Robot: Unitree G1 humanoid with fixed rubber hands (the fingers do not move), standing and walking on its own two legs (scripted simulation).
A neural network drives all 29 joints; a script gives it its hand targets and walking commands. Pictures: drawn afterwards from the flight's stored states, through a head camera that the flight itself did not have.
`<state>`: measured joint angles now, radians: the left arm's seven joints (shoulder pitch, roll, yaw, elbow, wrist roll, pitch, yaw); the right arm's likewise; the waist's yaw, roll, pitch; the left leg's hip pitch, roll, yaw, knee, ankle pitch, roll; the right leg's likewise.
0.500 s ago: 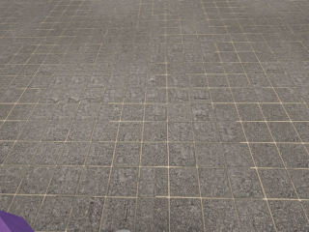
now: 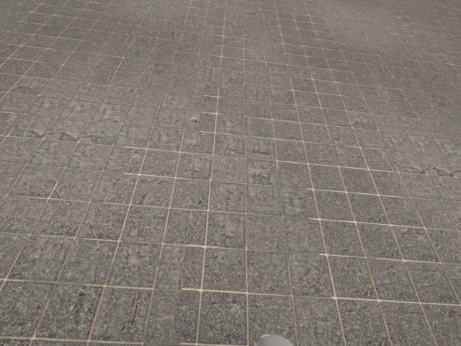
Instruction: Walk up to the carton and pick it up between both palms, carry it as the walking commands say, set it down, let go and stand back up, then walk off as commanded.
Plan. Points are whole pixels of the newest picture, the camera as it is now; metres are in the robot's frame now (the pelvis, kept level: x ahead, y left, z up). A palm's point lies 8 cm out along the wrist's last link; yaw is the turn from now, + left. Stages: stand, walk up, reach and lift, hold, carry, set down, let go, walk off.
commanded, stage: walk off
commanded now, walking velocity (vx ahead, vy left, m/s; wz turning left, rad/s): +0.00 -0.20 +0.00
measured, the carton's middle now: out of the picture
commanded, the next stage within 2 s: none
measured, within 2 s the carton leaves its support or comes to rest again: neither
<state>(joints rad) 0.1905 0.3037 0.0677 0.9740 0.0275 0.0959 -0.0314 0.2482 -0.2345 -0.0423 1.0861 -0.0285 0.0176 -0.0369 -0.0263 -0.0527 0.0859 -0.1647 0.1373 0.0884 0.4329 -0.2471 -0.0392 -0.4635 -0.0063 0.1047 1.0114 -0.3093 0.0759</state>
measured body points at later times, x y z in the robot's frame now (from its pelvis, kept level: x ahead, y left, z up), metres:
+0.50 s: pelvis -0.04 -0.14 -0.01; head -0.02 -0.13 +0.44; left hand +0.02 +0.11 -0.16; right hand +0.04 -0.41 -0.15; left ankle -0.07 -0.06 -0.71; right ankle +0.00 -0.21 -0.75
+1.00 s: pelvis -0.05 -0.25 -0.02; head -0.01 -0.25 +0.43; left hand +0.03 +0.02 -0.16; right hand -0.05 -0.52 -0.16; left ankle -0.07 -0.07 -0.75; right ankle -0.03 -0.39 -0.75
